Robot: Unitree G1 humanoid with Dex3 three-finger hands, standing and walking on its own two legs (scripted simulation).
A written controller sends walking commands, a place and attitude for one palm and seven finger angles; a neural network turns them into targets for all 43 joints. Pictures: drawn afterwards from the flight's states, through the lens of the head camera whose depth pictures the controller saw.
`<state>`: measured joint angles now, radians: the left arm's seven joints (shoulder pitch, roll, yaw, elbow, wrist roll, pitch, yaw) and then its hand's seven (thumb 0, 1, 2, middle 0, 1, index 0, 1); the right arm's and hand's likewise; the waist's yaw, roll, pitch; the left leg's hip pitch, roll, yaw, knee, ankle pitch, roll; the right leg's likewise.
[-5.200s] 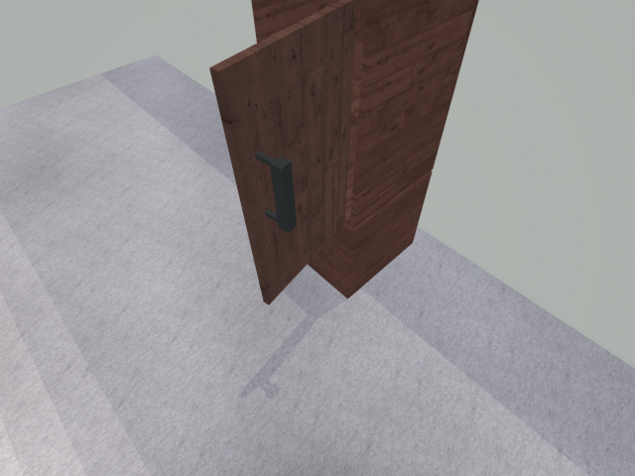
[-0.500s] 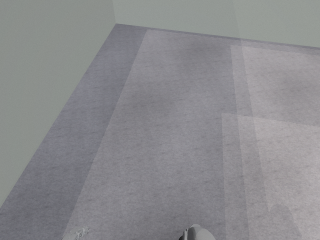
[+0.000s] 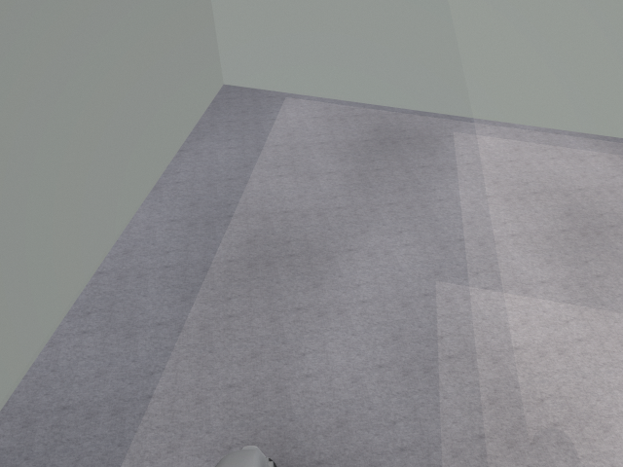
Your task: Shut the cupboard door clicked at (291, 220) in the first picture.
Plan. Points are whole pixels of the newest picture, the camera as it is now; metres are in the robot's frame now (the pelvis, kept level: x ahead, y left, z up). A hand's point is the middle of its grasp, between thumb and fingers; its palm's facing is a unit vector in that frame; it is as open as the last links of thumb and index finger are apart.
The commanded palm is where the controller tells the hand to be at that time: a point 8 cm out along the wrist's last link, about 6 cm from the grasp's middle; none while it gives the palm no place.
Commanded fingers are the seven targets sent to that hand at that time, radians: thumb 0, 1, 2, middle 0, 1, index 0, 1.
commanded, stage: walk to a spot facing it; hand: left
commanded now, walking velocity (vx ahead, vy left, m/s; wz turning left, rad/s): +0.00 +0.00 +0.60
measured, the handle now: out of the picture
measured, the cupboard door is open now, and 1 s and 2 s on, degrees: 100 100 100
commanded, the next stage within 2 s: none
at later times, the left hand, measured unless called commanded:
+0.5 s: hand out of the picture +0.14 +0.18 -0.15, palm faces +0.28 -0.92 -0.28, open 7.4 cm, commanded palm none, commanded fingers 0.00 0.90 0.90 -0.20 -0.30 -0.20 -0.30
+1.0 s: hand out of the picture +0.06 +0.17 -0.17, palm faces +0.59 -0.76 -0.28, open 7.4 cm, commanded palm none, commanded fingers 0.00 0.90 0.90 -0.20 -0.30 -0.20 -0.30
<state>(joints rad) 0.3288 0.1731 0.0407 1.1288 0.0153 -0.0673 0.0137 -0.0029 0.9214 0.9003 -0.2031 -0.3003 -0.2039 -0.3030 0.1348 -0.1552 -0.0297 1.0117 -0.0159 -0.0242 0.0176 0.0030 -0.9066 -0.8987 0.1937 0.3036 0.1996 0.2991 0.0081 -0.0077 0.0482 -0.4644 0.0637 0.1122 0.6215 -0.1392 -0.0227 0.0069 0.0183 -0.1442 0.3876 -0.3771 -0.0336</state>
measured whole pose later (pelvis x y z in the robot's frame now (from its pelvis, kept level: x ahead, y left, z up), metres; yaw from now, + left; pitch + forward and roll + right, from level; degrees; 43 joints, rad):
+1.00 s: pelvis +0.13 -0.06 +0.00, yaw +35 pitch +2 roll +0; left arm 0.17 0.27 0.08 0.91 0.02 0.06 0.01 0.01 0.91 0.90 -0.20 -0.30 -0.20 -0.30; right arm 0.11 -0.24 -0.04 0.88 -0.03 0.04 0.01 0.00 -0.90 -0.90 0.20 0.30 0.20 0.30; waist 0.02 -0.03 0.10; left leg -0.34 0.00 -0.01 0.58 -0.27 0.00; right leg -0.47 -0.09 -0.02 1.02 -0.47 0.08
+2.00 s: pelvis +0.22 -0.10 +0.01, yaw +73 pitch +1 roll +2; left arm 0.20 0.19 0.04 0.87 0.03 0.01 0.02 0.00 0.90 0.90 -0.20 -0.30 -0.21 -0.30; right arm 0.14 -0.25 -0.08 0.92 -0.01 0.09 0.03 0.01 -0.91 -0.90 0.19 0.30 0.20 0.30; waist -0.02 -0.02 0.10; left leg -0.44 0.01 0.06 0.95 -0.46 -0.07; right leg -0.23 -0.13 -0.17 0.52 -0.30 0.01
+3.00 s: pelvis +0.24 -0.05 +0.01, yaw +108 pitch +2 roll +0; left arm 0.18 0.27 0.08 0.93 0.03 0.03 -0.02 0.01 0.91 0.90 -0.20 -0.30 -0.20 -0.30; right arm 0.22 -0.21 -0.03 0.92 -0.02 0.00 0.01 0.00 -0.90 -0.90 0.20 0.30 0.20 0.30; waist 0.01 -0.04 0.07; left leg -0.25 -0.02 -0.01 0.49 -0.27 0.03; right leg -0.52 -0.10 -0.03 1.04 -0.36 0.08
